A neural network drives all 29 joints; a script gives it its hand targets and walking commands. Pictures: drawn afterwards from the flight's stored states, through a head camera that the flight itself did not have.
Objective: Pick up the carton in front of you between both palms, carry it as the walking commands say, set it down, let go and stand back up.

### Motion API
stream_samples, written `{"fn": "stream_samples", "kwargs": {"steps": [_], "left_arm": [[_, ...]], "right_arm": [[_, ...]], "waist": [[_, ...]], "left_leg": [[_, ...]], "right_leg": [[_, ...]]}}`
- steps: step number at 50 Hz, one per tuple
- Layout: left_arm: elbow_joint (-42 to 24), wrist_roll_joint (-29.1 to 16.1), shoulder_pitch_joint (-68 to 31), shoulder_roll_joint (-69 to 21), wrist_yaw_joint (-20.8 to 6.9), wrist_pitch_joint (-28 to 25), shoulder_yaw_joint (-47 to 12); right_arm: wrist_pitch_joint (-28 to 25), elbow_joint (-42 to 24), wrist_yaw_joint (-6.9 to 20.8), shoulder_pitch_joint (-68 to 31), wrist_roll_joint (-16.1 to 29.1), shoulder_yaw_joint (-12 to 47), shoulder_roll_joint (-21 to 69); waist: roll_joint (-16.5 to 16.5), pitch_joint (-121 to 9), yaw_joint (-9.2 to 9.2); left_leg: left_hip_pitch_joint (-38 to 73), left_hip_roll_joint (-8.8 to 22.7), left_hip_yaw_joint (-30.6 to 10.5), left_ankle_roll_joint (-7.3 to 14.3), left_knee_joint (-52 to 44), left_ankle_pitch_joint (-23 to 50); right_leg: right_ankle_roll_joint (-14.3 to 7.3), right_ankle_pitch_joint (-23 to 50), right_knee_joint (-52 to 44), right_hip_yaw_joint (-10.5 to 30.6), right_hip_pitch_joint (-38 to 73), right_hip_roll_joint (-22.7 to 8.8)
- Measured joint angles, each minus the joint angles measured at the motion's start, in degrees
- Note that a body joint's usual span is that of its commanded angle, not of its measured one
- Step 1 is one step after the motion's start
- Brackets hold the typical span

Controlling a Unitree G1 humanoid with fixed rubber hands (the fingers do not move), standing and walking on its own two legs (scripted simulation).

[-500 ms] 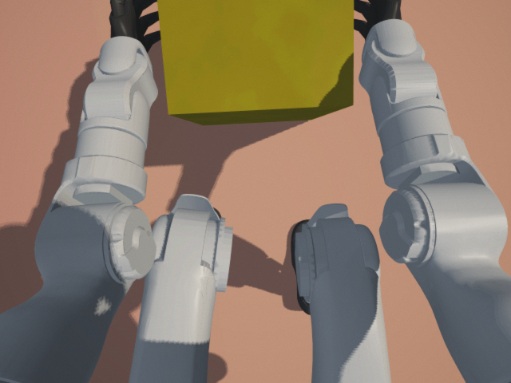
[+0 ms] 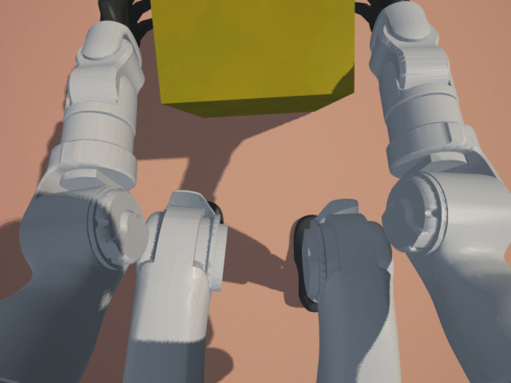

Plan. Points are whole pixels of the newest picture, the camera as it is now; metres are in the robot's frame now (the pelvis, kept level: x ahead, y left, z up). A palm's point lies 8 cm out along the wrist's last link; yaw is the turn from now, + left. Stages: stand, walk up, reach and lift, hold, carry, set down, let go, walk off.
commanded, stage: set down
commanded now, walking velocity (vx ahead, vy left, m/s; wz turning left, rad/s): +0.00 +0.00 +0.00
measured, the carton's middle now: (254, 36) +0.54 +0.03 -0.24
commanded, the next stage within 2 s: let go in 1.40 s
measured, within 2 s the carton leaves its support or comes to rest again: neither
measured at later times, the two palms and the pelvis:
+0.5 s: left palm (85, 9) +0.53 +0.22 -0.15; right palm out of the picture +0.57 -0.16 -0.15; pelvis +0.00 +0.01 +0.00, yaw +0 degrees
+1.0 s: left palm out of the picture +0.53 +0.22 +0.02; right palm out of the picture +0.57 -0.17 +0.02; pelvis +0.01 +0.01 +0.13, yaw +0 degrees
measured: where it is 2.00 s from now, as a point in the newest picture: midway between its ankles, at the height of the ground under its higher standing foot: (257, 272)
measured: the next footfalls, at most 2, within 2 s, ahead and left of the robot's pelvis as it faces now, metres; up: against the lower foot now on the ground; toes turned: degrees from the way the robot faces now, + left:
none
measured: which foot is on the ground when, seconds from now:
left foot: down 0.00-1.00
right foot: down 0.00-1.00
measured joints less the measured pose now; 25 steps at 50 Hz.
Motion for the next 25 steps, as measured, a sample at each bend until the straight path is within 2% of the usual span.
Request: {"fn": "stream_samples", "kwargs": {"steps": [3,7,10,13,16,19,25], "left_arm": [[0.81,0.22,-0.79,0.12,-0.21,-0.71,0.18],[3.87,-0.65,-1.85,1.10,0.94,-3.22,-0.99],[6.86,-4.90,-1.78,3.13,3.57,-5.51,-4.41],[8.19,-10.11,-1.26,5.60,5.17,-7.18,-8.35],[7.84,-14.69,-0.93,7.72,5.73,-8.00,-12.27],[6.49,-17.96,-0.63,8.81,6.15,-7.97,-15.07],[0.74,-20.32,1.27,8.09,7.73,-5.93,-17.17]], "right_arm": [[-0.70,0.12,-0.22,-0.40,-0.13,0.33,-0.15],[-2.44,2.40,-0.92,-1.18,1.49,2.88,-1.88],[-3.71,4.30,-3.28,-0.84,6.25,6.91,-4.53],[-4.85,4.78,-4.45,0.05,12.30,11.47,-7.86],[-5.48,3.99,-4.66,0.52,17.43,15.66,-10.56],[-5.44,2.64,-4.71,0.48,20.46,18.12,-11.64],[-3.58,-1.77,-5.45,1.74,20.40,17.55,-10.87]], "waist": [[0.09,0.80,0.08],[0.20,2.47,0.17],[0.26,3.57,0.07],[0.27,3.98,0.01],[0.19,3.94,0.08],[0.18,3.22,0.18],[0.33,-0.38,0.29]], "left_leg": [[0.29,0.07,0.01,-0.09,0.14,-0.03],[0.87,0.29,0.16,-0.09,0.30,-0.08],[0.96,0.68,0.48,0.26,0.42,-0.13],[0.51,1.38,0.98,0.91,0.79,-0.18],[-0.13,2.10,1.44,1.66,1.31,-0.17],[-0.73,2.47,1.71,2.08,1.71,-0.07],[-0.89,2.11,1.79,2.37,0.46,0.53]], "right_leg": [[-0.05,0.00,0.16,-0.08,0.25,-0.13],[-0.03,-0.03,0.32,-0.11,0.80,-0.36],[0.01,-0.15,0.43,-0.12,0.95,-0.75],[-0.10,-0.29,0.74,-0.28,0.60,-1.37],[-0.37,-0.33,1.16,-0.52,0.06,-1.94],[-0.42,-0.25,1.47,-0.59,-0.45,-2.24],[-0.34,-0.11,0.24,-0.56,-0.20,-2.88]]}}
